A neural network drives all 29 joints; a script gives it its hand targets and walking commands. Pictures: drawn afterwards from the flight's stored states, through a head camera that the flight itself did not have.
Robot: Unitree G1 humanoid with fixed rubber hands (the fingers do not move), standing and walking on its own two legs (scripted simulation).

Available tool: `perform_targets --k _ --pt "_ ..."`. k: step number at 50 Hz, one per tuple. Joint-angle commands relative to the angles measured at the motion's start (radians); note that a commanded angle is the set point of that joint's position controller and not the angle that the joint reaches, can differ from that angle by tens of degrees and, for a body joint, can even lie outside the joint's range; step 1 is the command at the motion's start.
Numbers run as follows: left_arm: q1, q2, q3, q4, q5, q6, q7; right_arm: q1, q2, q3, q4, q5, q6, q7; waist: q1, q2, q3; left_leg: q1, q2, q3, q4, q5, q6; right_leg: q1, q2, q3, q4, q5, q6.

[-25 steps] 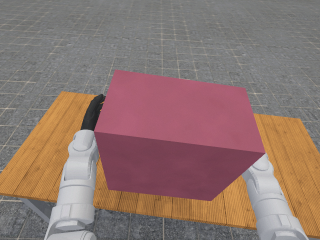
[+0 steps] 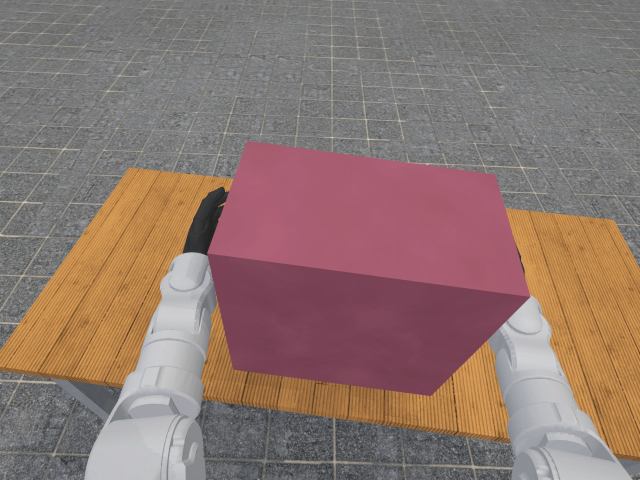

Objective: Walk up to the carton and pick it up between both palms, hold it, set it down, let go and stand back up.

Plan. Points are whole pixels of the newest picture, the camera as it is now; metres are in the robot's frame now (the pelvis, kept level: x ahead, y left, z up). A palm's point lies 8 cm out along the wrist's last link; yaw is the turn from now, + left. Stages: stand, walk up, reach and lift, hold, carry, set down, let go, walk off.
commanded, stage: set down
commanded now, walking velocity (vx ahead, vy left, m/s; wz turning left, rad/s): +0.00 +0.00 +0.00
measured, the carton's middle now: (349, 283) +0.38 -0.01 +0.03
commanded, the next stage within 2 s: none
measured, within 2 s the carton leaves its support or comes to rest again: neither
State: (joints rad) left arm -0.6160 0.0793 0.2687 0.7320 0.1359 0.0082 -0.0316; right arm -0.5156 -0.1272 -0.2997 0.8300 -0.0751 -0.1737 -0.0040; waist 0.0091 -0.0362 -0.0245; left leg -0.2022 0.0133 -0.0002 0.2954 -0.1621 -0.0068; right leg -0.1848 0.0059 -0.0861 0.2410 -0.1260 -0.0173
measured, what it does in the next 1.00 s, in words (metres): stands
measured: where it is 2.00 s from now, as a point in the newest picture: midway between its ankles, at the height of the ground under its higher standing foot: outside the picture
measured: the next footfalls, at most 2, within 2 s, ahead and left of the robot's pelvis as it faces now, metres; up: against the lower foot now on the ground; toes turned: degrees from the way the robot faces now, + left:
none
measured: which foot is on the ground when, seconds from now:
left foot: down 0.00-1.00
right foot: down 0.00-1.00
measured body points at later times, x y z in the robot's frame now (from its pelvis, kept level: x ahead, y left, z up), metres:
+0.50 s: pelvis +0.01 +0.01 +0.00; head +0.08 +0.01 +0.44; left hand +0.43 +0.18 +0.03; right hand +0.39 -0.22 +0.02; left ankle -0.01 +0.12 -0.75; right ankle +0.00 -0.10 -0.75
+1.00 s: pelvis +0.00 +0.01 -0.02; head +0.12 -0.01 +0.42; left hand +0.42 +0.18 -0.02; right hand +0.39 -0.22 -0.04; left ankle -0.01 +0.12 -0.75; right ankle +0.00 -0.10 -0.75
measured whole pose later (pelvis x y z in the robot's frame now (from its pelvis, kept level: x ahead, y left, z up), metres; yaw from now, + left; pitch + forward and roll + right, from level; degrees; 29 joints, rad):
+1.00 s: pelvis +0.00 +0.01 -0.02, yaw +0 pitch +23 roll -2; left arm -0.77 0.15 0.13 1.37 -0.08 -0.56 0.05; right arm -0.66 -0.21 -0.23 1.21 -0.05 -0.49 -0.02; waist -0.02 0.09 -0.18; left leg -0.67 0.01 -0.01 0.45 -0.19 0.01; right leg -0.62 0.00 -0.10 0.34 -0.13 -0.01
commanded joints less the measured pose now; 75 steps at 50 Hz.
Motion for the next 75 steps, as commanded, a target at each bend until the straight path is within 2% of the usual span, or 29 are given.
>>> perform_targets --k 1,7,12,18,21,24,31,40,43,55,67,75 --pt "-0.541 -0.497 -0.290 -0.056 0.004 -0.099 -0.065 -0.640 0.499 0.305 -0.152 -0.055 -0.121 0.111 -0.013 0.047 -0.486 0.034 -0.024 0.063 0.001 0.302 -0.038 0.287 -0.009 0.001 0.044 0.361 0.036" --pt "-0.568 -0.506 -0.288 0.019 -0.011 -0.181 -0.063 -0.665 0.517 0.312 -0.131 -0.079 -0.173 0.108 -0.019 0.015 -0.554 -0.001 -0.021 0.057 0.013 0.344 -0.037 0.310 -0.007 0.003 0.064 0.441 0.041" --pt "-0.591 -0.514 -0.299 0.080 -0.018 -0.255 -0.054 -0.660 0.523 0.324 -0.076 -0.088 -0.211 0.108 -0.028 0.020 -0.582 -0.009 -0.015 0.047 0.033 0.396 -0.041 0.280 -0.004 0.002 0.076 0.477 0.034" --pt "-0.576 -0.513 -0.298 0.163 -0.020 -0.321 -0.053 -0.648 0.506 0.338 0.000 -0.071 -0.247 0.116 -0.024 0.034 -0.579 -0.007 -0.005 0.034 0.060 0.457 -0.049 0.220 0.003 0.005 0.077 0.490 0.021" --pt "-0.586 -0.521 -0.320 0.185 -0.031 -0.361 -0.043 -0.646 0.502 0.350 0.032 -0.063 -0.271 0.121 -0.026 0.056 -0.620 0.011 0.001 0.026 0.084 0.512 -0.060 0.173 0.008 0.003 0.080 0.500 0.012" --pt "-0.593 -0.522 -0.340 0.207 -0.045 -0.402 -0.034 -0.645 0.497 0.357 0.049 -0.061 -0.292 0.123 -0.033 0.054 -0.660 0.013 0.003 0.021 0.104 0.542 -0.064 0.140 0.012 0.002 0.085 0.506 0.010" --pt "-0.609 -0.501 -0.336 0.287 -0.066 -0.494 -0.040 -0.649 0.504 0.376 0.101 -0.056 -0.327 0.125 -0.037 0.035 -0.708 -0.090 -0.005 0.013 0.118 0.497 -0.047 0.139 -0.002 0.020 0.125 0.564 0.020" --pt "-0.663 -0.495 -0.366 0.371 -0.102 -0.594 -0.042 -0.672 0.503 0.368 0.165 -0.070 -0.372 0.134 -0.059 0.055 -0.812 -0.150 -0.005 0.002 0.170 0.489 -0.052 0.042 0.000 0.019 0.168 0.563 0.020" --pt "-0.679 -0.486 -0.361 0.407 -0.109 -0.615 -0.049 -0.683 0.493 0.349 0.194 -0.080 -0.383 0.135 -0.068 0.049 -0.829 -0.181 -0.007 0.001 0.176 0.456 -0.048 0.021 0.000 0.016 0.182 0.552 0.023" --pt "-0.737 -0.454 -0.327 0.534 -0.126 -0.681 -0.058 -0.731 0.495 0.315 0.287 -0.106 -0.416 0.153 -0.059 0.037 -0.866 -0.278 -0.010 0.008 0.222 0.360 -0.028 -0.068 0.003 0.012 0.237 0.476 0.031" --pt "-0.769 -0.402 -0.292 0.614 -0.124 -0.694 -0.053 -0.739 0.447 0.224 0.427 -0.137 -0.429 0.169 -0.054 0.063 -0.797 -0.277 0.000 0.017 0.263 0.265 -0.027 -0.245 0.011 -0.008 0.247 0.274 0.017" --pt "-0.774 -0.390 -0.291 0.628 -0.117 -0.701 -0.038 -0.730 0.428 0.174 0.510 -0.157 -0.442 0.182 -0.048 0.112 -0.792 -0.251 0.010 0.020 0.289 0.250 -0.038 -0.362 0.015 -0.026 0.251 0.171 0.001"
